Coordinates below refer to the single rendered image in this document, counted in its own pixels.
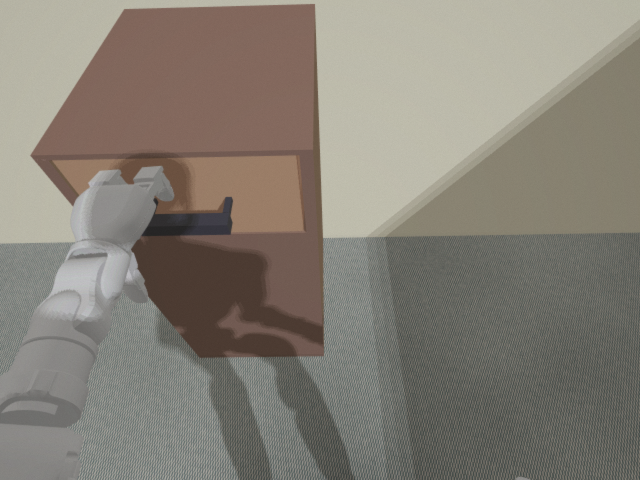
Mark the cabinet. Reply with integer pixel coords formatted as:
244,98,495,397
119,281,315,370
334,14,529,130
30,4,324,358

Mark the robot left upper arm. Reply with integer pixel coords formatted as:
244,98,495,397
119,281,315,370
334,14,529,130
0,423,84,480

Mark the robot left hand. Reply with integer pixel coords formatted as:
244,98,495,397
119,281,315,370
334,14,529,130
70,166,174,303

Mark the left robot forearm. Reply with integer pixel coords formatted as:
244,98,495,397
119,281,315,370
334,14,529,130
0,240,130,428

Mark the handle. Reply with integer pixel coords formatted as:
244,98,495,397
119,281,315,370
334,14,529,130
141,197,233,236

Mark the drawer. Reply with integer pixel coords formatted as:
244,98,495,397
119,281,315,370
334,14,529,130
52,155,304,232

